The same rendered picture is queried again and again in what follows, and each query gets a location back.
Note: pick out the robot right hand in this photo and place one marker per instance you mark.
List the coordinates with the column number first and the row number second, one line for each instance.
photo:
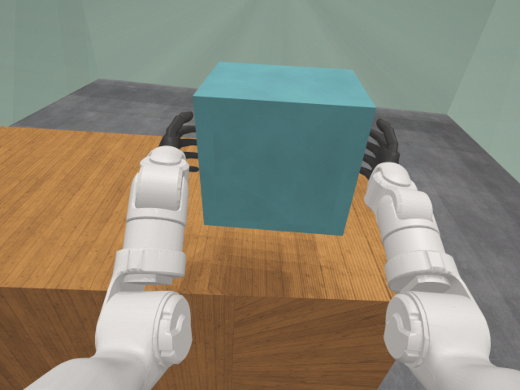
column 386, row 153

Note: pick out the carton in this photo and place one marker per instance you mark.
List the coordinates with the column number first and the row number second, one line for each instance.
column 280, row 147

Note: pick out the left robot upper arm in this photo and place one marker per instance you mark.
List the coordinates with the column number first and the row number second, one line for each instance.
column 139, row 335

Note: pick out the robot left forearm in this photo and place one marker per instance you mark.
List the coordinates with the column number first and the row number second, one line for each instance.
column 152, row 251

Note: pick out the right robot upper arm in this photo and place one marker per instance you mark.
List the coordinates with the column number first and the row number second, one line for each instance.
column 443, row 339

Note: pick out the robot left hand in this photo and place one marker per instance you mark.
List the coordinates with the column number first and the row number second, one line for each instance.
column 175, row 131

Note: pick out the pedestal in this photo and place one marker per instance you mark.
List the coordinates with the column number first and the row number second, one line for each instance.
column 270, row 310

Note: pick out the robot right forearm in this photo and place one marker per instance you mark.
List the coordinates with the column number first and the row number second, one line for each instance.
column 416, row 260

